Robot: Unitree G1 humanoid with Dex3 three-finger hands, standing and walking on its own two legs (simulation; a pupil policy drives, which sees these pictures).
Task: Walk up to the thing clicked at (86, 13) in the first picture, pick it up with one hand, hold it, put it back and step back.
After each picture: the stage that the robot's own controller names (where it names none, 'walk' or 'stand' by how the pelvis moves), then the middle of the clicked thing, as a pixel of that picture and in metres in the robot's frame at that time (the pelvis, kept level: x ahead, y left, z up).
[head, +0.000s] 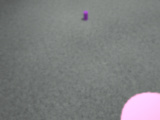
stand; (85, 15) +1.90 -0.04 -0.72
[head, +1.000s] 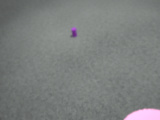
walk; (74, 32) +1.77 +0.23 -0.70
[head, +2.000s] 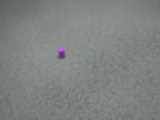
walk; (61, 53) +1.21 +0.30 -0.71
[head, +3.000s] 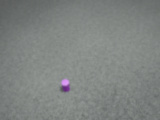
walk; (65, 85) +0.76 +0.22 -0.71
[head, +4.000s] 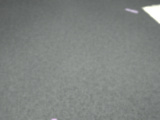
walk; out of the picture +0.45 +0.19 -0.70
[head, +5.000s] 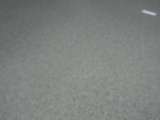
stand; out of the picture +0.36 +0.19 -0.72
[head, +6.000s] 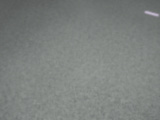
stand; out of the picture +0.35 +0.19 -0.72
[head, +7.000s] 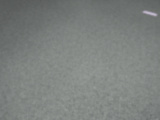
stand; out of the picture +0.36 +0.20 -0.73
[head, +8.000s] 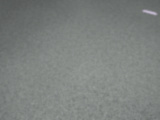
stand; out of the picture +0.35 +0.20 -0.73
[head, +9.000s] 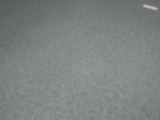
go down; out of the picture +0.35 +0.20 -0.72
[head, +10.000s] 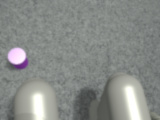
go down; (19, 59) +0.44 +0.23 -0.30
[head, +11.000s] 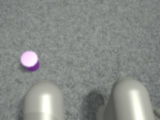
approach; (31, 62) +0.43 +0.22 -0.31
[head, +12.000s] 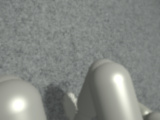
close in; out of the picture +0.42 +0.26 -0.22
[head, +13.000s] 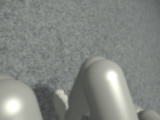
close; out of the picture +0.42 +0.27 -0.22
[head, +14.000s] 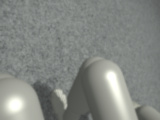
lift; out of the picture +0.39 +0.25 -0.23
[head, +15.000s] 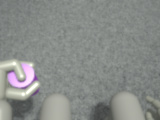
lift; (26, 81) +0.33 +0.20 -0.04
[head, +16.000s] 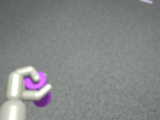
hold; (39, 90) +0.33 +0.17 +0.01
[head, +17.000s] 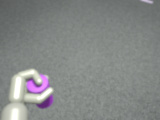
hold; (41, 92) +0.32 +0.17 +0.00
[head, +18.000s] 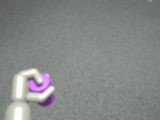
crouch; (42, 90) +0.33 +0.16 -0.01
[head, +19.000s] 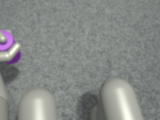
crouch; (7, 48) +0.46 +0.22 -0.09
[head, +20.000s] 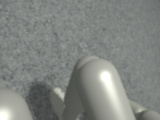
lower; out of the picture +0.44 +0.28 -0.23
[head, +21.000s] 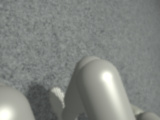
lower; out of the picture +0.44 +0.28 -0.23
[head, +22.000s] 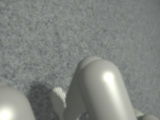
lower; out of the picture +0.44 +0.29 -0.23
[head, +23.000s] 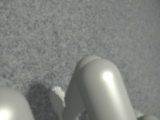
lower; out of the picture +0.44 +0.28 -0.23
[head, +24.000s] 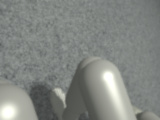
open; out of the picture +0.43 +0.26 -0.23
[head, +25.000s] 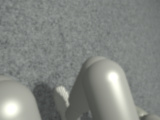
rise; out of the picture +0.43 +0.25 -0.23
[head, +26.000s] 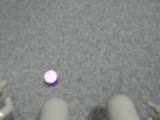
walk; (51, 79) +0.44 +0.18 -0.45
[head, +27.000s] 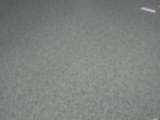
stand; out of the picture +0.38 +0.16 -0.66
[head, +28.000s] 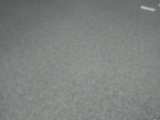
stand; out of the picture +0.39 +0.17 -0.67
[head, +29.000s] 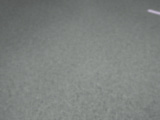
stand; out of the picture +0.39 +0.16 -0.71
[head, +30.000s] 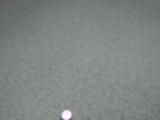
walk; (67, 117) +0.43 +0.12 -0.70
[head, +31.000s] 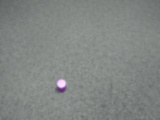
walk; (61, 86) +0.62 +0.15 -0.70
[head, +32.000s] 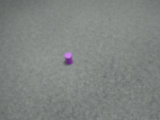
walk; (68, 58) +0.95 +0.20 -0.70
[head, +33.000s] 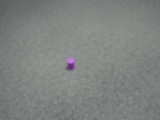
stand; (71, 64) +1.03 +0.14 -0.71
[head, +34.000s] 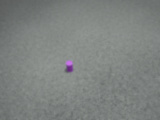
stand; (69, 66) +1.05 +0.17 -0.72
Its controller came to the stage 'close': yes
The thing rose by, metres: 0.72
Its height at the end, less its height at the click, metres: +0.00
